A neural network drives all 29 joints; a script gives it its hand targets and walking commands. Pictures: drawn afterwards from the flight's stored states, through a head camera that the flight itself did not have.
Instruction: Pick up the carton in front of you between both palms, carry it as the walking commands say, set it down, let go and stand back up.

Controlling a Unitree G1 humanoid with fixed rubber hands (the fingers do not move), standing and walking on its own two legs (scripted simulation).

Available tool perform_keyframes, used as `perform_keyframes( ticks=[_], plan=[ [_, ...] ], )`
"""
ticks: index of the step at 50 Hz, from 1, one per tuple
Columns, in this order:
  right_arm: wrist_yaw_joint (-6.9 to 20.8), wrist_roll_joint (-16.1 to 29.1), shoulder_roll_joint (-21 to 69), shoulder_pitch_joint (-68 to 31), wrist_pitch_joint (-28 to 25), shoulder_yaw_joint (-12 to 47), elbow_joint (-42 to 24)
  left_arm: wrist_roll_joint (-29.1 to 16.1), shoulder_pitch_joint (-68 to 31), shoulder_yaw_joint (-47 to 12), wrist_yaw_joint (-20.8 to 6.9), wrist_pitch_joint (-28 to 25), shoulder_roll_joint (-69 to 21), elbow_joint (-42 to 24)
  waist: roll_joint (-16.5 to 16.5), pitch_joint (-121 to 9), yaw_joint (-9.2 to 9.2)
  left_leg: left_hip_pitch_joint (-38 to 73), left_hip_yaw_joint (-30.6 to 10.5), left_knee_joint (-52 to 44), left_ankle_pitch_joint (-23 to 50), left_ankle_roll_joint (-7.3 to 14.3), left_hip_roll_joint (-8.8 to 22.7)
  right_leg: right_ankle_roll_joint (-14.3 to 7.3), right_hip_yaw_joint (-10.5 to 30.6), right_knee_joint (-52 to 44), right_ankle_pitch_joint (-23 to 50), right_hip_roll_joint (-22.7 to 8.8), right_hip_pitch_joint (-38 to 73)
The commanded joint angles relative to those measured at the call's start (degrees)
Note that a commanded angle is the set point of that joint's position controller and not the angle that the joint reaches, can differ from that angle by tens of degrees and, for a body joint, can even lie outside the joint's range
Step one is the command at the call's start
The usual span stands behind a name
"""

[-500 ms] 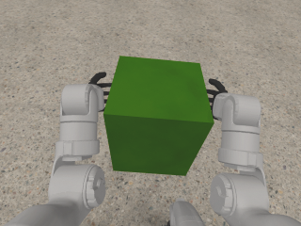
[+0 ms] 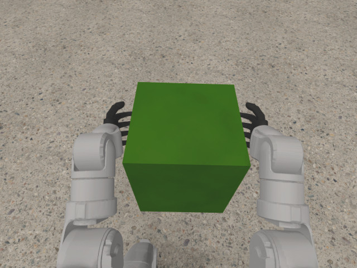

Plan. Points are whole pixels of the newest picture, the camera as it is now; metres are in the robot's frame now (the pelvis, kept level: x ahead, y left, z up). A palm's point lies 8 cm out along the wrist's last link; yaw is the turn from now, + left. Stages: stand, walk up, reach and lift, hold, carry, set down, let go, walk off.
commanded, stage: carry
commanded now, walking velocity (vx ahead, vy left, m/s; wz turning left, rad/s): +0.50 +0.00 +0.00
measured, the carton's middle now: (183, 152) +0.36 +0.02 +0.02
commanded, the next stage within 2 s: none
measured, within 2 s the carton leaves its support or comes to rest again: neither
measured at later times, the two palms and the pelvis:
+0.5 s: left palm (127, 68) +0.58 +0.18 +0.08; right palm (238, 74) +0.56 -0.12 +0.09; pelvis +0.31 +0.05 +0.00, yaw -3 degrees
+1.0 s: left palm (158, 19) +0.86 +0.13 +0.08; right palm (243, 21) +0.87 -0.17 +0.07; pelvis +0.61 -0.03 +0.00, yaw +0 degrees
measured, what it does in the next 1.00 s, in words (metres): walks ahead: left foot, then right foot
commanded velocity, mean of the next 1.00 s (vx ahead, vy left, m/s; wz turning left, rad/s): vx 0.50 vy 0.00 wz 0.00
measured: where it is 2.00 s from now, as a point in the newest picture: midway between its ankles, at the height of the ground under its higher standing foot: (188, 126)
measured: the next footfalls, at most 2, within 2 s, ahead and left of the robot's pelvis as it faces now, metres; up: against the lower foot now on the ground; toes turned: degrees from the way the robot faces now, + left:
left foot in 0.22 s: +0.33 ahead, +0.12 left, +0.00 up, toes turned +8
right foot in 0.74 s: +0.65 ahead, -0.11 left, +0.00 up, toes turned -14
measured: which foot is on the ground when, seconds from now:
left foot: up 0.00-0.20, down 0.22-0.76, up 0.78-1.00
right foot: down 0.00-0.26, up 0.28-0.72, down 0.74-1.00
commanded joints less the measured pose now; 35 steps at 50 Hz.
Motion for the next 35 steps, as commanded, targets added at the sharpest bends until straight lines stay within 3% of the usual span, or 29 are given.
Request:
perform_keyframes(
  ticks=[1,7,10,11,12,13,14,15,16,17,19,22,25,28,33,35],
  plan=[
    [10.7,20.4,61.0,-31.7,-0.9,39.7,-5.0,-25.0,-36.9,-40.0,-16.8,0.5,-61.7,-7.0,-6.4,-28.1,0.14,-3.7,2.8,-7.8,6.4,-0.8,-0.2,-3.6,11.9,-3.2,33.1,-14.2,28.3],
    [13.2,19.7,61.5,-22.2,1.4,41.6,-7.3,-21.2,-24.1,-40.3,-18.2,2.5,-60.6,-7.5,-7.9,-20.6,0.00,1.9,7.7,-25.5,16.7,-0.1,-2.8,-0.8,5.5,-3.0,41.7,-12.1,28.7],
    [14.6,19.9,61.7,-17.3,2.0,42.3,-8.5,-19.6,-18.6,-41.3,-18.4,2.8,-60.2,-9.6,-7.6,-22.8,-1.43,21.5,12.3,-33.4,19.5,1.8,-5.2,2.2,0.8,6.8,45.9,-11.0,22.1],
    [15.0,19.7,61.7,-15.1,2.1,42.4,-9.0,-19.3,-17.2,-41.8,-18.5,2.9,-59.8,-10.6,-5.8,-25.6,-2.28,33.9,10.5,-32.1,16.3,2.3,-3.0,3.9,-0.4,13.5,37.1,-9.9,14.3],
    [15.4,19.5,61.2,-12.6,2.3,42.1,-9.9,-19.3,-16.4,-42.4,-18.7,3.0,-59.3,-11.8,1.3,-29.9,-3.29,46.4,-3.5,-30.0,14.7,4.2,8.4,5.5,-0.6,26.0,15.8,-8.7,3.0],
    [15.6,18.4,59.8,-11.7,1.8,41.7,-9.2,-20.1,-17.1,-43.4,-18.9,3.5,-61.4,-14.0,16.0,-32.4,-3.46,59.2,-26.8,-32.8,10.0,13.8,21.1,7.0,1.4,40.4,-6.0,-1.7,-16.7],
    [15.8,18.9,61.4,-9.3,1.6,42.3,-10.0,-20.1,-16.7,-43.9,-19.1,3.4,-60.9,-14.9,14.4,-29.0,-3.62,56.1,-31.1,-37.0,10.2,14.8,21.4,6.1,5.6,47.7,-16.7,-0.8,-24.3],
    [16.0,19.2,61.9,-9.8,1.3,43.0,-13.0,-20.4,-16.1,-44.6,-19.3,3.0,-62.0,-15.2,10.6,-26.8,-3.76,52.5,-25.7,-37.1,12.1,13.9,19.7,5.1,7.2,49.5,-15.7,-3.5,-26.0],
    [16.2,19.9,63.2,-9.6,1.2,44.1,-15.3,-20.6,-14.4,-45.0,-19.3,2.4,-62.5,-16.0,4.3,-25.9,-3.55,48.4,-20.8,-37.4,12.5,12.1,18.6,4.9,8.0,47.5,-12.0,-5.7,-25.0],
    [16.5,20.8,64.9,-9.5,0.9,44.8,-17.1,-20.6,-13.0,-45.4,-19.1,2.0,-62.5,-17.4,1.8,-23.9,-3.29,43.1,-16.2,-39.0,11.9,10.2,17.4,5.1,8.0,43.8,-9.0,-7.6,-23.2],
    [16.9,21.8,64.8,-7.7,0.5,45.9,-19.5,-20.2,-10.7,-47.0,-18.6,1.4,-62.2,-20.7,4.5,-23.6,-3.01,38.3,-10.2,-42.1,7.2,8.4,14.8,6.0,5.8,37.9,-5.4,-7.9,-19.4],
    [17.3,22.5,61.9,-3.7,0.7,46.3,-20.6,-19.5,-6.3,-48.0,-17.8,1.1,-61.3,-22.5,7.1,-21.5,-3.02,36.7,-5.7,-45.5,3.7,9.1,13.6,7.8,3.4,29.6,-1.5,-8.3,-20.0],
    [17.6,22.5,58.8,-1.2,1.3,46.3,-21.5,-18.8,-3.0,-48.0,-17.4,1.7,-58.9,-23.1,7.0,-18.5,-3.18,38.3,-2.0,-45.7,9.2,8.6,12.0,8.6,1.1,21.0,4.5,-8.3,-21.9],
    [17.4,21.7,56.1,0.7,2.1,45.6,-21.3,-18.7,-1.5,-47.9,-17.3,2.6,-56.6,-23.3,7.7,-15.8,-3.30,39.9,1.2,-44.4,16.4,7.7,10.7,8.1,-1.0,15.5,8.3,-7.4,-21.6],
    [16.7,20.0,52.9,1.0,3.3,44.5,-18.5,-19.2,-2.8,-47.4,-17.7,4.1,-53.1,-21.3,9.0,-10.5,-3.43,40.7,3.5,-41.1,22.0,6.5,10.7,5.9,-3.6,7.8,10.1,-6.1,-17.5],
    [16.6,19.7,52.8,0.2,3.6,44.5,-17.8,-19.2,-2.7,-46.8,-17.8,4.4,-52.7,-20.0,9.2,-11.7,-2.74,39.8,5.8,-34.3,29.4,5.2,10.2,5.0,-6.4,4.6,7.5,-3.8,-9.0]
  ],
)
